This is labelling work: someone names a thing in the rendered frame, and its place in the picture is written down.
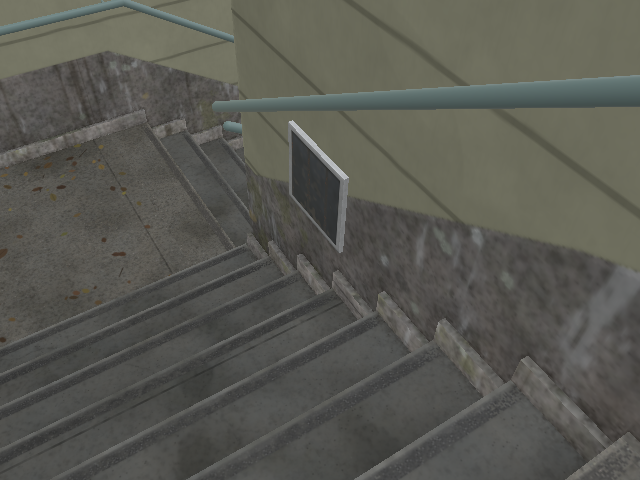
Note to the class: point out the stairs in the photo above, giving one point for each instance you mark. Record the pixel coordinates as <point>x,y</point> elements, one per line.
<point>218,175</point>
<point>229,370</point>

